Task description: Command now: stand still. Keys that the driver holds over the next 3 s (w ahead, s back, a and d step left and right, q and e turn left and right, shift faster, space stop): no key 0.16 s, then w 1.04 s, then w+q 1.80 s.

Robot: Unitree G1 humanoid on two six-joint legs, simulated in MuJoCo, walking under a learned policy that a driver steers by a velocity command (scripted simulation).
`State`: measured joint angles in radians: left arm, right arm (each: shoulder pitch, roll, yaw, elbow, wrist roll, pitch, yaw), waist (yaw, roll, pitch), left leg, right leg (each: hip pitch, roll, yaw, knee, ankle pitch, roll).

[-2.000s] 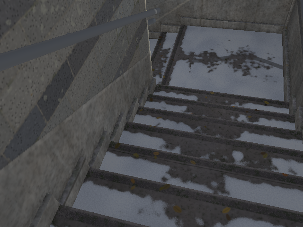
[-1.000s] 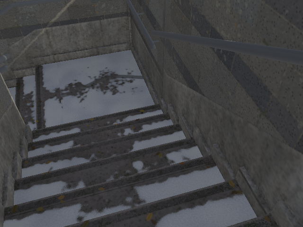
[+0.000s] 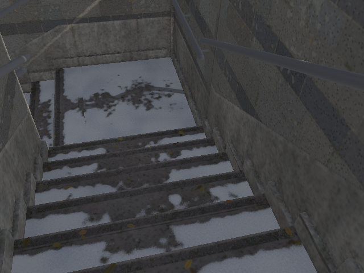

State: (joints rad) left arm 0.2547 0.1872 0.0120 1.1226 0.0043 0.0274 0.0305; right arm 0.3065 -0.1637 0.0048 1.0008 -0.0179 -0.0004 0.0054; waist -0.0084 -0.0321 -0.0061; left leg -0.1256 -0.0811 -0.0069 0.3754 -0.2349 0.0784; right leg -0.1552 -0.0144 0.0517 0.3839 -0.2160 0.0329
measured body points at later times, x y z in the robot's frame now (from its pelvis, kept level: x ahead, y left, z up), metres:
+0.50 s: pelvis +0.07 -0.03 -0.01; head +0.06 -0.04 +0.44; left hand +0.13 +0.22 -0.15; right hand -0.05 -0.27 -0.16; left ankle -0.02 +0.07 -0.74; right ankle +0.08 -0.11 -0.72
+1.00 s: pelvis +0.32 -0.08 -0.16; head +0.34 -0.08 +0.29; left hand +0.20 +0.14 -0.30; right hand +0.44 -0.30 -0.30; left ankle +0.34 -0.04 -0.90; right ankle +0.14 -0.15 -0.67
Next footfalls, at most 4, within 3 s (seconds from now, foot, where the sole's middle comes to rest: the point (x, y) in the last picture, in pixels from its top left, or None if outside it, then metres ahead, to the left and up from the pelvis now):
0.56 right None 0.13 -0.12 -0.78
0.94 left None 0.38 -0.04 -0.93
1.40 right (231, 261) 0.73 -0.25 -1.08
1.98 left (179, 230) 0.96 -0.01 -1.23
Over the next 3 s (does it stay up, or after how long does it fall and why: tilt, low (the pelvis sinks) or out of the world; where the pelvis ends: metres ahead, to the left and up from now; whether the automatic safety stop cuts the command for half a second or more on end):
stays up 1.32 0.10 -0.64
